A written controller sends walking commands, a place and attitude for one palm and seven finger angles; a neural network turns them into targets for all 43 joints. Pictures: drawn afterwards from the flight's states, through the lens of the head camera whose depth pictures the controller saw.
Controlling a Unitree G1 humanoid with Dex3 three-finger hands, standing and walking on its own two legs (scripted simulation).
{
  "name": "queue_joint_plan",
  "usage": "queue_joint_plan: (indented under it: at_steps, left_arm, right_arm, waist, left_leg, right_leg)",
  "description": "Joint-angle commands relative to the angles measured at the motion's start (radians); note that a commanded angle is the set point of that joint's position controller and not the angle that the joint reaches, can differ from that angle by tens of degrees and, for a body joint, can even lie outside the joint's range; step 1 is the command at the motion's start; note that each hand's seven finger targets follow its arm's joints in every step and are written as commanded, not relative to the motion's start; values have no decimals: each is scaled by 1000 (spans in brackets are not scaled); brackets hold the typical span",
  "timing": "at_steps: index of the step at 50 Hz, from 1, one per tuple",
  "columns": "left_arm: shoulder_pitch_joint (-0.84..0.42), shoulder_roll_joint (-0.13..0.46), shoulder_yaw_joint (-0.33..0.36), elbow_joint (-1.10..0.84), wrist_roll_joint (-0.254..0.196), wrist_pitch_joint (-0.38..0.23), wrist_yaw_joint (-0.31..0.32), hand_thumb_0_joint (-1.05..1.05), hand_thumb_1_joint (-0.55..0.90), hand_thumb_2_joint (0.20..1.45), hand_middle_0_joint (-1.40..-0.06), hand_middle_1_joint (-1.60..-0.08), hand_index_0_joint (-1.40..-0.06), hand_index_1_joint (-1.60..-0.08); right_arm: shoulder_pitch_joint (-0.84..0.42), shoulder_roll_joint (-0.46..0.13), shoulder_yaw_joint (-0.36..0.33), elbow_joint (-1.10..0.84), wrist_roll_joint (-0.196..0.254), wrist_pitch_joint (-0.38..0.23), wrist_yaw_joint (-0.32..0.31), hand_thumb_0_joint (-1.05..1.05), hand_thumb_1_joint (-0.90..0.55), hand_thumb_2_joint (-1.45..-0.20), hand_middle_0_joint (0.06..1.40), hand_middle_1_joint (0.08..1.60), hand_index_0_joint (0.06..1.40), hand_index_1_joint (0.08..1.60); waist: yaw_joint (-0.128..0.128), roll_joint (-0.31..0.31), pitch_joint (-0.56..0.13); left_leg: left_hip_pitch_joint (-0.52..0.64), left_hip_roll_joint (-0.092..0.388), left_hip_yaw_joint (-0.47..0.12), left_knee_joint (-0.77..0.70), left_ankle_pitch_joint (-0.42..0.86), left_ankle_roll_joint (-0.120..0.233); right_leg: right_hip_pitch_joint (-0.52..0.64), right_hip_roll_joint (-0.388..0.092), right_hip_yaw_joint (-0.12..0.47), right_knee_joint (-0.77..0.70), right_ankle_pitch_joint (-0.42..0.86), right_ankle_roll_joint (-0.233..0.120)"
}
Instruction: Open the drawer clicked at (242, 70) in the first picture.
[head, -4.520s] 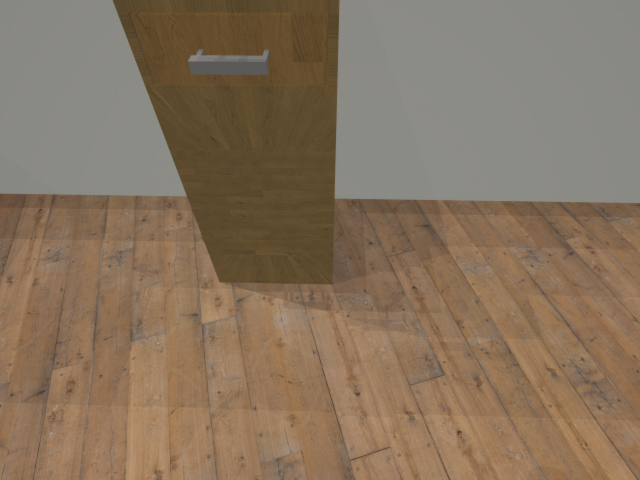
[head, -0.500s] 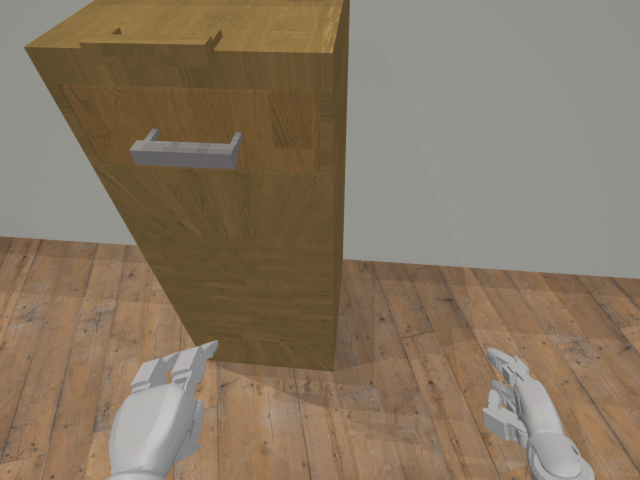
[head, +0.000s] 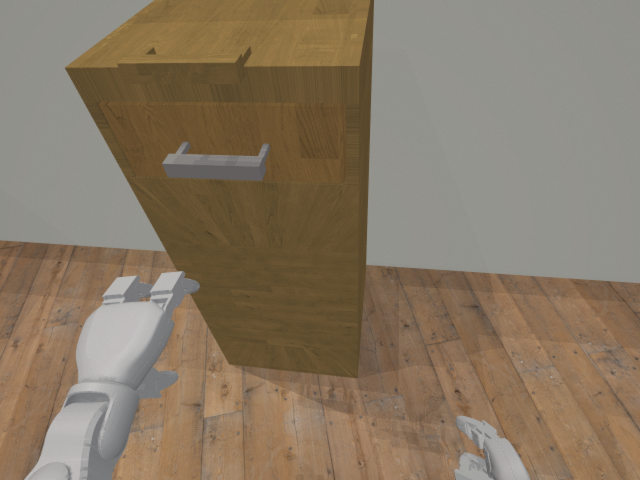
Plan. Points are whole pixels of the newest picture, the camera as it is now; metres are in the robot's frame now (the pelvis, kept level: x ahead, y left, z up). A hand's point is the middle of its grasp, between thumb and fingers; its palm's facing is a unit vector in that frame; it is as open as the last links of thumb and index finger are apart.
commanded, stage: raise the hand with hooked fingers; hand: left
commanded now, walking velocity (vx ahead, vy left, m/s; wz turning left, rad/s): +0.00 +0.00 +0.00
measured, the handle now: (219, 157) +0.54 +0.23 +0.12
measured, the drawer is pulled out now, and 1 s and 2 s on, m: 0.00 0.00 0.00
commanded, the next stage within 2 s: move the hooked fingers above the handle in 1.12 s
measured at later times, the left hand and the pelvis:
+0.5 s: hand (96, 249) +0.27 +0.25 +0.20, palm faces +0.17 -0.02 -0.98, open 13.7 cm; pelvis -0.02 +0.00 +0.01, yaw +3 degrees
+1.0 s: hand (106, 242) +0.27 +0.23 +0.22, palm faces +0.15 -0.03 -0.99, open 13.8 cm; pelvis -0.04 -0.01 +0.01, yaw +3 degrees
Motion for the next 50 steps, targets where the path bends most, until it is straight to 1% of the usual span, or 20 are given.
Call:
queue_joint_plan:
  at_steps: [1,4,7,12,13,14,15,20,24,27,30,31,33,35,37,41,44,46,49,50]
  left_arm:
    - [-229,195,179,-296,-33,-44,50,0,-150,450,-275,-975,-275,-975]
    - [-302,199,178,-252,-67,-71,26,0,-220,420,-280,-1020,-280,-1020]
    - [-401,225,164,-168,-68,-61,-15,0,-290,390,-285,-1065,-285,-1065]
    - [-574,300,177,-143,-72,-25,-97,0,-407,340,-293,-1140,-293,-1140]
    - [-599,314,183,-139,-80,-23,-114,0,-430,330,-295,-1155,-295,-1155]
    - [-617,340,209,-141,-84,-23,-130,0,-453,320,-297,-1170,-297,-1170]
    - [-644,328,189,-132,-89,-24,-148,0,-477,310,-298,-1185,-298,-1185]
    - [-738,376,226,-81,-122,-23,-219,0,-500,300,-300,-1200,-300,-1200]
    - [-831,415,250,-14,-141,-8,-272,0,-500,300,-300,-1200,-300,-1200]
    - [-925,422,221,17,-148,-10,-314,0,-500,300,-300,-1200,-300,-1200]
    - [-1031,453,221,-11,-155,-27,-350,0,-500,300,-300,-1200,-300,-1200]
    - [-1047,472,234,-10,-158,-36,-358,0,-500,300,-300,-1200,-300,-1200]
    - [-956,451,236,33,-169,-45,-380,0,-500,300,-300,-1200,-300,-1200]
    - [-874,427,236,85,-191,-48,-406,0,-500,300,-300,-1200,-300,-1200]
    - [-858,435,251,60,-211,-60,-414,0,-500,300,-300,-1200,-300,-1200]
    - [-900,481,302,-22,-213,-101,-388,0,-500,300,-300,-1200,-300,-1200]
    - [-935,528,357,-114,-212,-139,-339,0,-500,300,-300,-1200,-300,-1200]
    - [-936,501,344,-89,-218,-143,-310,0,-500,300,-300,-1200,-300,-1200]
    - [-926,512,370,-20,-224,-119,-281,0,-500,300,-300,-1200,-300,-1200]
    - [-931,489,341,28,-221,-103,-278,0,-500,300,-300,-1200,-300,-1200]
  right_arm:
    - [-210,-109,-66,-180,8,-74,-28,0,-900,-900,200,300,200,300]
    - [-214,-113,-72,-156,19,-85,-36,0,-900,-900,200,300,200,300]
    - [-211,-122,-75,-129,28,-77,-43,0,-900,-900,200,300,200,300]
    - [-237,-131,-71,-126,39,-67,-47,0,-900,-900,200,300,200,300]
    - [-241,-131,-69,-130,38,-67,-48,0,-900,-900,200,300,200,300]
    - [-255,-132,-66,-133,42,-72,-44,0,-900,-900,200,300,200,300]
    - [-251,-128,-61,-127,38,-70,-41,0,-900,-900,200,300,200,300]
    - [-246,-135,-54,-125,39,-66,-33,0,-900,-900,200,300,200,300]
    - [-254,-145,-50,-129,52,-61,-29,0,-900,-900,200,300,200,300]
    - [-244,-151,-48,-129,55,-61,-30,0,-900,-900,200,300,200,300]
    - [-244,-153,-48,-138,55,-75,-30,0,-900,-900,200,300,200,300]
    - [-236,-156,-52,-138,55,-79,-31,0,-900,-900,200,300,200,300]
    - [-221,-157,-55,-140,55,-80,-29,0,-900,-900,200,300,200,300]
    - [-214,-160,-53,-141,59,-78,-23,0,-900,-900,200,300,200,300]
    - [-212,-169,-56,-149,63,-74,-18,0,-900,-900,200,300,200,300]
    - [-208,-167,-61,-162,57,-91,-16,0,-900,-900,200,300,200,300]
    - [-211,-164,-67,-160,50,-109,-16,0,-900,-900,200,300,200,300]
    - [-198,-156,-69,-144,49,-114,-20,0,-900,-900,200,300,200,300]
    - [-195,-165,-73,-130,56,-115,-20,0,-900,-900,200,300,200,300]
    - [-200,-163,-69,-123,57,-111,-22,0,-900,-900,200,300,200,300]
  waist:
    - [34,-2,-222]
    - [17,-21,-170]
    - [10,-48,-119]
    - [20,3,-167]
    - [23,-9,-179]
    - [26,20,-185]
    - [25,17,-188]
    - [25,-22,-170]
    - [19,-42,-148]
    - [9,-41,-156]
    - [8,-28,-225]
    - [10,-20,-234]
    - [18,-52,-233]
    - [21,-91,-194]
    - [21,-89,-152]
    - [30,-71,-202]
    - [41,-8,-257]
    - [36,17,-230]
    - [38,-23,-203]
    - [32,-38,-167]
  left_leg:
    - [47,1,-74,-111,421,4]
    - [67,-4,-80,-136,374,5]
    - [57,-13,-73,-173,314,5]
    - [89,-19,-75,-208,348,1]
    - [93,-22,-74,-212,350,3]
    - [97,-19,-79,-214,358,2]
    - [101,-21,-78,-221,368,0]
    - [87,-24,-73,-235,397,-1]
    - [68,-24,-66,-239,347,0]
    - [66,-28,-62,-245,307,2]
    - [87,-34,-65,-237,293,6]
    - [90,-37,-66,-234,294,9]
    - [83,-38,-62,-228,308,11]
    - [53,-34,-56,-227,300,11]
    - [31,-31,-52,-232,272,11]
    - [38,-36,-57,-223,266,13]
    - [70,-40,-61,-214,293,12]
    - [66,-40,-62,-219,290,7]
    - [47,-36,-61,-222,275,1]
    - [24,-34,-57,-232,242,0]
  right_leg:
    - [212,13,1,-85,296,-40]
    - [189,16,-12,-121,244,-38]
    - [187,11,-21,-154,198,-36]
    - [258,11,-21,-171,221,-39]
    - [274,11,-21,-175,229,-37]
    - [284,19,-13,-179,234,-39]
    - [293,13,-20,-179,235,-40]
    - [314,15,-25,-197,274,-36]
    - [292,19,-18,-215,239,-33]
    - [275,11,-22,-221,195,-30]
    - [291,6,-16,-220,176,-29]
    - [292,5,-14,-220,180,-29]
    - [298,4,-15,-214,208,-27]
    - [290,1,-20,-212,205,-26]
    - [267,1,-20,-217,183,-24]
    - [286,-3,-11,-209,156,-24]
    - [300,3,-7,-204,171,-25]
    - [285,-2,-10,-208,156,-28]
    - [276,1,-6,-219,140,-26]
    - [258,-5,-10,-224,102,-24]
